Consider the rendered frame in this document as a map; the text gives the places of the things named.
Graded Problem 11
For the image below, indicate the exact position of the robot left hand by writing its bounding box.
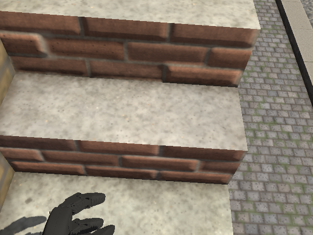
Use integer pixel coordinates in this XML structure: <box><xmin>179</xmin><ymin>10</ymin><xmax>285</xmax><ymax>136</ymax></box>
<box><xmin>39</xmin><ymin>192</ymin><xmax>115</xmax><ymax>235</ymax></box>

